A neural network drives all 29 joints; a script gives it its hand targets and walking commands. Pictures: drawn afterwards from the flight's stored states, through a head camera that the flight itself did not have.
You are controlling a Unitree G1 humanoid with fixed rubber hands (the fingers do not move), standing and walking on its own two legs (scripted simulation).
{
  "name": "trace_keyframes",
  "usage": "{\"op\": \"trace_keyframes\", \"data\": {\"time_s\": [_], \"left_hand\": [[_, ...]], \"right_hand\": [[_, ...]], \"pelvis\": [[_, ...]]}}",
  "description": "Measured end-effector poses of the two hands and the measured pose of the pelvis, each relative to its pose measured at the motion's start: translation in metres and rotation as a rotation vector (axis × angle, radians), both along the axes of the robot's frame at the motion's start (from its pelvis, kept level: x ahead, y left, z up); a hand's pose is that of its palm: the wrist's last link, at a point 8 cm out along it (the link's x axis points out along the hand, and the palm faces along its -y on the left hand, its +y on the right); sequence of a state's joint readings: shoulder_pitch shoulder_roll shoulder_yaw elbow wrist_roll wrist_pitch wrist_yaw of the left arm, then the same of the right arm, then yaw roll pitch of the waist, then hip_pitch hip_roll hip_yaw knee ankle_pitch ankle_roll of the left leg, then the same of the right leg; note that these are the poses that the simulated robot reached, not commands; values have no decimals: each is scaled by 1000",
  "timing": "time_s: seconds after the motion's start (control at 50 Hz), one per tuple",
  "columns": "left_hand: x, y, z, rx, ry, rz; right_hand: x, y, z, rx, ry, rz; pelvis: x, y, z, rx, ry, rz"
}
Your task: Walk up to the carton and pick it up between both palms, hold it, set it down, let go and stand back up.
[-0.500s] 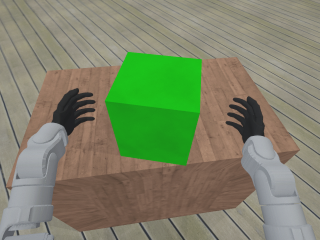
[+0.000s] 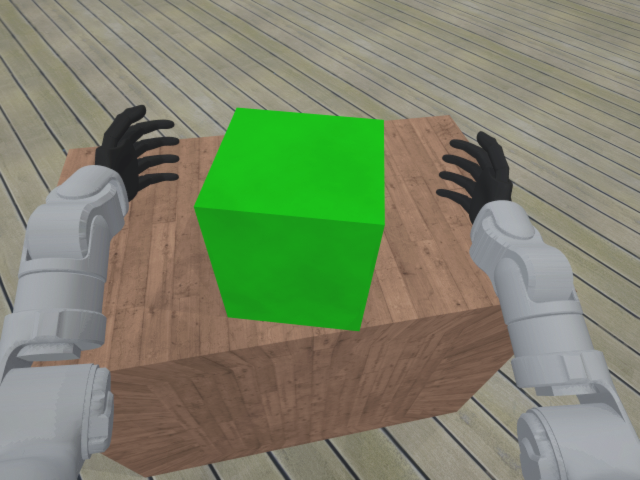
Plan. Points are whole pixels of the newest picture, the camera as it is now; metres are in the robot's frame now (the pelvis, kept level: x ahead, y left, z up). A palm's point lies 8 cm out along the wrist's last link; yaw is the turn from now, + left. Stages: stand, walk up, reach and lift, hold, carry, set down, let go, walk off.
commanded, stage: reach and lift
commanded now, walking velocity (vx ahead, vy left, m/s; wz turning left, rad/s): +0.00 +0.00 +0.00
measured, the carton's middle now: (300, 224) +0.45 -0.02 +0.04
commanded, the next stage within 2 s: none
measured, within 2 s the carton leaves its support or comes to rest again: neither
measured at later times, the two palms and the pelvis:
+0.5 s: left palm (143, 110) +0.48 +0.16 +0.23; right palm (490, 145) +0.40 -0.23 +0.20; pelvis +0.00 +0.00 +0.00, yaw +1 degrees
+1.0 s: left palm (176, 145) +0.48 +0.13 +0.17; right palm (465, 172) +0.40 -0.21 +0.16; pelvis +0.00 -0.01 +0.00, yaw +1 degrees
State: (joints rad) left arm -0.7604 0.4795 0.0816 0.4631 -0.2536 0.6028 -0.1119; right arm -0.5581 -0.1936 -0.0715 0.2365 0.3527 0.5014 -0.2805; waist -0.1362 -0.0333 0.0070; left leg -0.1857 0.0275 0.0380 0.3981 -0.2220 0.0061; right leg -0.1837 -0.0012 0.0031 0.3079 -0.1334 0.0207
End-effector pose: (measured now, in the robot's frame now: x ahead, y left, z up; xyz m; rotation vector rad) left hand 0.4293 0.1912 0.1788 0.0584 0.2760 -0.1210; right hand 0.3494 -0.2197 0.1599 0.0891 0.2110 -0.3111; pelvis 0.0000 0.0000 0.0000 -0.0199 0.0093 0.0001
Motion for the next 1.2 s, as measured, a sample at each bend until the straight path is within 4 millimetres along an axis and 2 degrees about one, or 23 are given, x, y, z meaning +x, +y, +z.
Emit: {"op": "trace_keyframes", "data": {"time_s": [0.58, 0.74, 0.86, 1.08, 1.2], "left_hand": [[53, -41, 54, 12, -22, 13], [60, -51, 59, 11, -25, 19], [60, -56, 39, 20, -10, 11], [50, -56, -27, 30, 32, 25], [51, -47, -31, 22, 4, 53]], "right_hand": [[53, -7, 51, -24, 9, -23], [61, -4, 58, -36, 16, -27], [60, 0, 42, -41, 38, -28], [51, 8, -21, -24, 80, -34], [51, 9, -36, -33, 87, -38]], "pelvis": [[-1, -6, 0, -2, 79, 12], [-1, -10, 0, -1, 100, 15], [-2, -12, 0, -1, 105, 18], [-6, -14, -3, -1, 162, 17], [-6, -14, -6, -2, 200, 20]]}}
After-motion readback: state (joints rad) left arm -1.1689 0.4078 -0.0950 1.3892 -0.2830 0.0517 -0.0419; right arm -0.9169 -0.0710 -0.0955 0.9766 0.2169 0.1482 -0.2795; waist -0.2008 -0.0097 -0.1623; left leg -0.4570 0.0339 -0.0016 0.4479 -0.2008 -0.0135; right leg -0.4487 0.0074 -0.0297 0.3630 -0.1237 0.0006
